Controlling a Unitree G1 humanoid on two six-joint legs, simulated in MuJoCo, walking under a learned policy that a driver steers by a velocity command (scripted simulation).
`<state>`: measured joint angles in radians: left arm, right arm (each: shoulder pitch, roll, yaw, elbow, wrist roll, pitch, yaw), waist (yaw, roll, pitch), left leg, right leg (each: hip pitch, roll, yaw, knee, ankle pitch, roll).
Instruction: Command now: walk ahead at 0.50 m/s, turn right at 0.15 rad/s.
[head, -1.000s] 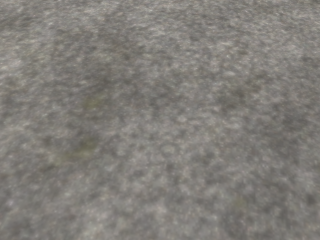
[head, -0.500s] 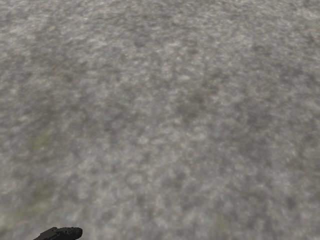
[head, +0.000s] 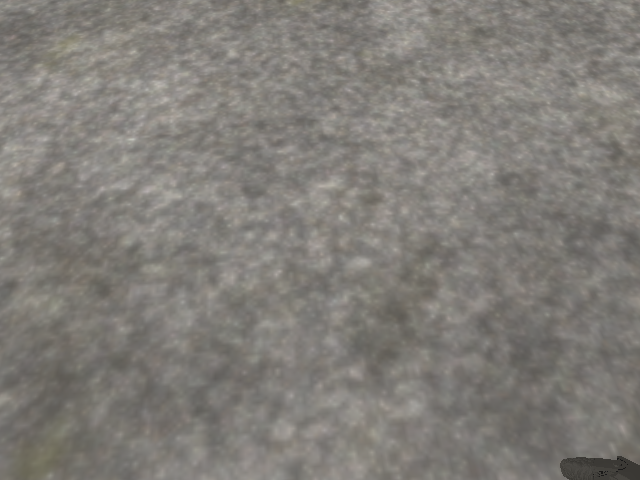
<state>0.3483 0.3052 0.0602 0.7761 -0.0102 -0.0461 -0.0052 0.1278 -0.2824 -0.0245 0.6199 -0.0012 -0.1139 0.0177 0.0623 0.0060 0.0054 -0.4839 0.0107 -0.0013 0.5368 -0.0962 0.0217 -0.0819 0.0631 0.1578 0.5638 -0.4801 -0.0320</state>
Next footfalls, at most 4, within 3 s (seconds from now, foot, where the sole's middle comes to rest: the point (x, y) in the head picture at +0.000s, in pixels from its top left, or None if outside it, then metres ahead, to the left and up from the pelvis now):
0.48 right None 0.41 -0.10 -0.76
0.86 left None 0.36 0.13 -0.76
1.30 right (416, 411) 0.64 -0.14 -0.76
1.82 left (291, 302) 0.90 0.15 -0.76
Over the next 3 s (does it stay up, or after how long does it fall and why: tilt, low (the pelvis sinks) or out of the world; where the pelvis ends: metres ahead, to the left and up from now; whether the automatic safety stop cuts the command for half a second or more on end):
stays up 1.02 0.13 0.02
